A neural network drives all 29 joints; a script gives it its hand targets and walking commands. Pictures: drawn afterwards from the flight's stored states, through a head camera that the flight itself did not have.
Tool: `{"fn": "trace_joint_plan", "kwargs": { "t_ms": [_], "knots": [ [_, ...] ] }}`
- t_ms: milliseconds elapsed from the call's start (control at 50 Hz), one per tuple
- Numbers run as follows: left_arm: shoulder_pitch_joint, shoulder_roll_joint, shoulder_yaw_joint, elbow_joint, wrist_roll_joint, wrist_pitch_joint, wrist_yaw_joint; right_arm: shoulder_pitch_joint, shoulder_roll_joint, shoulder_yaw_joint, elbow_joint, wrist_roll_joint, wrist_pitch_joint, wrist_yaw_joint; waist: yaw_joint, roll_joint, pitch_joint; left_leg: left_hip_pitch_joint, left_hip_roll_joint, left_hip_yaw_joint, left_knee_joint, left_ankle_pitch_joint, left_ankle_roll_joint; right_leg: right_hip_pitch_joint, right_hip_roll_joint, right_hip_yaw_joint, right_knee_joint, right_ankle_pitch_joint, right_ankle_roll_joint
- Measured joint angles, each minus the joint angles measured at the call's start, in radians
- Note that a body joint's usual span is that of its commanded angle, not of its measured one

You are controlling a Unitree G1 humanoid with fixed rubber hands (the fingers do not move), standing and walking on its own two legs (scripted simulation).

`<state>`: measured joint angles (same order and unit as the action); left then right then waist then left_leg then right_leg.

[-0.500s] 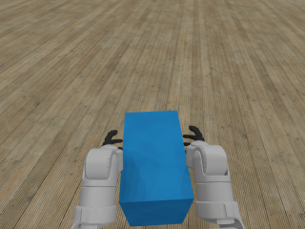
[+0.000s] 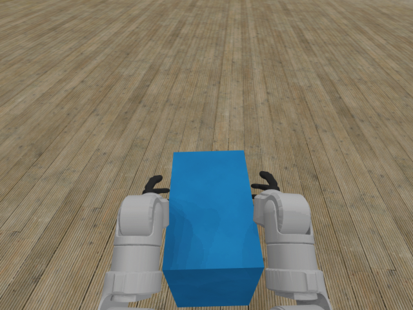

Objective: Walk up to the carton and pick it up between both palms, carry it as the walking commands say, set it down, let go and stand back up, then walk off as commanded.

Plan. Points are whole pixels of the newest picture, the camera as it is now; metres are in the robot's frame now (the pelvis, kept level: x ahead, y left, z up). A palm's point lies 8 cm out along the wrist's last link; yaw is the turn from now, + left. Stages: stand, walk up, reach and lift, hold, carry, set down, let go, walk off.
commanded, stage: carry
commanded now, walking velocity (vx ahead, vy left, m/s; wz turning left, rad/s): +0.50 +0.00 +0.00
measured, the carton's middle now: (210, 228) +0.32 +0.00 +0.01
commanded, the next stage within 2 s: none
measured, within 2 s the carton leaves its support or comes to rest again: neither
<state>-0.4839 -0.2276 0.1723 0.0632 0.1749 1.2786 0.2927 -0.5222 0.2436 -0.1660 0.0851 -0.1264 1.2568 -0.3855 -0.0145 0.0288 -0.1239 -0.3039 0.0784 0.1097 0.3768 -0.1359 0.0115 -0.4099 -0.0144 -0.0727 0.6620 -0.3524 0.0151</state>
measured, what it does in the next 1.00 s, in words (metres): walks ahead, turning right: right foot, then left foot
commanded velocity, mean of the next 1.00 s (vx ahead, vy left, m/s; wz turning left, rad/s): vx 0.07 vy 0.00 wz -0.86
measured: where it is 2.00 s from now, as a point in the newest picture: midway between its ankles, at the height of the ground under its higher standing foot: outside the picture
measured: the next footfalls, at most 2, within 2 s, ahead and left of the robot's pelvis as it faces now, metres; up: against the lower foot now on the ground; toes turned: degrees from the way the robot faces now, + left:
right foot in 0.04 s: +0.04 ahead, -0.13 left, +0.00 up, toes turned -5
left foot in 0.32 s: +0.20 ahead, +0.11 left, +0.00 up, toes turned +6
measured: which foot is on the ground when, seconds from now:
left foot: down 0.00-0.06, up 0.08-0.30, down 0.32-0.68, up 0.70-1.00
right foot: up 0.00-0.02, down 0.04-0.32, up 0.34-0.66, down 0.68-1.00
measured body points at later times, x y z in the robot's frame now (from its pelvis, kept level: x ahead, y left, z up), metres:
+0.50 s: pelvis +0.11 +0.00 +0.00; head +0.15 +0.00 +0.44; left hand +0.45 +0.06 +0.05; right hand +0.42 -0.17 +0.06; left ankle +0.16 +0.10 -0.75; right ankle +0.09 -0.11 -0.69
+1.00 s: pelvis +0.19 -0.06 -0.03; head +0.25 -0.09 +0.41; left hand +0.54 -0.15 +0.03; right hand +0.41 -0.35 +0.04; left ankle +0.27 +0.06 -0.72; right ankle +0.19 -0.16 -0.75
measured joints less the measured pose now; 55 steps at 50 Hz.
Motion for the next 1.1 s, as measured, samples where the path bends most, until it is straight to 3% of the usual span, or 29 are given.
{"fn": "trace_joint_plan", "kwargs": {
  "t_ms": [40,60,120,180,220,320,340,380,460,560,660,700,760,820,940,1040,1080,1100],
  "knots": [
    [0.0,0.0,0.002,-0.024,0.006,-0.002,-0.001,-0.013,0.005,0.003,-0.001,-0.021,-0.01,0.021,0.009,-0.021,-0.013,-0.011,0.0,0.005,0.029,-0.025,-0.009,0.127,-0.002,-0.014,-0.211,0.032,-0.013],
    [0.002,0.0,-0.001,-0.033,0.007,-0.007,0.002,-0.016,0.005,0.004,0.0,-0.031,-0.02,0.035,0.014,-0.019,-0.016,-0.028,0.009,0.004,0.078,-0.062,-0.011,0.159,0.003,-0.022,-0.273,0.108,-0.025],
    [0.022,0.006,-0.044,-0.014,0.002,-0.013,0.011,0.028,-0.011,0.015,-0.006,-0.034,-0.032,0.061,0.015,-0.019,-0.028,-0.1,0.007,-0.003,0.275,-0.219,-0.028,0.184,0.003,-0.035,-0.276,0.136,-0.04],
    [0.025,0.009,-0.049,0.004,-0.014,0.01,0.028,0.048,-0.019,0.028,-0.005,-0.005,-0.008,0.037,0.012,-0.029,-0.028,-0.167,-0.007,0.01,0.387,-0.199,-0.044,0.237,-0.012,-0.032,-0.334,0.125,-0.036],
    [0.013,0.004,-0.031,0.006,-0.013,0.015,0.028,0.04,-0.017,0.024,-0.005,0.002,-0.002,0.025,0.016,-0.028,-0.015,-0.178,-0.01,0.016,0.346,-0.164,-0.056,0.262,-0.017,-0.021,-0.361,0.129,-0.026],
    [-0.024,-0.01,-0.005,-0.046,-0.01,0.012,0.049,0.008,-0.004,0.007,-0.042,-0.02,-0.02,0.049,0.033,-0.025,0.042,-0.081,-0.023,0.045,0.044,-0.021,-0.042,0.243,-0.013,0.029,-0.229,0.032,-0.006],
    [-0.03,-0.006,-0.005,-0.06,-0.01,0.007,0.049,0.003,-0.002,0.01,-0.047,-0.028,-0.032,0.059,0.035,-0.034,0.049,-0.077,-0.018,0.059,0.035,0.047,-0.019,0.203,-0.017,0.031,-0.137,-0.013,-0.007],
    [-0.023,0.004,-0.002,-0.077,-0.017,-0.014,0.048,0.003,-0.001,0.025,-0.044,-0.04,-0.051,0.078,0.045,-0.051,0.071,-0.091,0.001,0.09,0.095,0.018,0.012,0.098,-0.008,0.039,0.073,-0.144,-0.017],
    [0.007,-0.001,-0.01,-0.109,-0.043,-0.007,0.077,0.02,-0.007,0.03,-0.06,-0.049,-0.039,0.12,0.056,-0.04,0.116,-0.046,0.059,0.143,0.087,-0.038,0.004,-0.066,0.004,-0.003,0.266,-0.164,-0.012],
    [0.0,-0.001,-0.045,-0.147,-0.074,-0.012,0.111,0.029,-0.01,0.016,-0.133,-0.046,-0.036,0.132,0.051,-0.035,0.164,0.002,0.108,0.204,0.099,-0.078,-0.025,-0.148,-0.018,-0.035,0.189,-0.024,0.0],
    [-0.008,-0.004,-0.043,-0.174,-0.068,-0.017,0.095,0.027,-0.009,0.016,-0.175,-0.043,-0.033,0.134,0.048,-0.012,0.151,0.017,0.178,0.25,0.235,-0.193,-0.08,-0.07,-0.013,-0.062,-0.044,0.108,-0.027],
    [-0.017,-0.008,-0.041,-0.155,-0.053,-0.026,0.082,0.023,-0.009,0.009,-0.168,-0.05,-0.039,0.136,0.047,0.008,0.126,-0.029,0.209,0.212,0.384,-0.278,-0.127,-0.059,0.008,-0.057,-0.076,0.196,-0.065],
    [-0.029,-0.013,-0.034,-0.096,-0.035,-0.044,0.055,0.027,-0.011,0.001,-0.138,-0.045,-0.051,0.099,0.027,0.018,0.123,-0.157,0.137,0.054,0.681,-0.472,-0.184,-0.089,0.029,-0.025,-0.02,0.126,-0.081],
    [-0.032,-0.014,-0.014,-0.069,-0.014,-0.041,0.015,0.025,-0.01,0.002,-0.117,-0.013,-0.044,0.046,0.006,0.005,0.131,-0.245,0.08,-0.011,0.785,-0.467,-0.193,-0.097,0.049,0.018,-0.031,0.123,-0.077],
    [-0.016,-0.008,-0.015,-0.126,0.005,-0.056,-0.03,0.001,-0.001,0.003,-0.148,0.02,-0.055,0.005,-0.011,-0.035,0.151,-0.305,0.037,-0.062,0.658,-0.389,-0.187,-0.129,0.1,0.105,-0.019,0.129,-0.079],
    [0.009,0.001,-0.033,-0.188,0.007,-0.053,-0.026,0.008,-0.003,0.016,-0.174,0.01,-0.068,0.066,-0.011,-0.075,0.134,-0.22,-0.006,-0.066,0.417,-0.34,-0.161,-0.147,0.131,0.188,0.006,0.121,-0.055],
    [0.027,0.009,-0.035,-0.205,0.003,-0.05,-0.023,0.025,-0.008,0.032,-0.174,0.003,-0.073,0.106,-0.007,-0.095,0.119,-0.164,-0.003,-0.028,0.308,-0.18,-0.093,-0.165,0.134,0.194,0.069,0.088,-0.036],
    [0.046,0.017,-0.037,-0.213,-0.005,-0.05,-0.02,0.034,-0.011,0.044,-0.167,0.001,-0.076,0.123,0.006,-0.092,0.113,-0.154,0.016,-0.005,0.319,-0.182,-0.061,-0.186,0.129,0.151,0.153,-0.007,-0.021]
  ]
}}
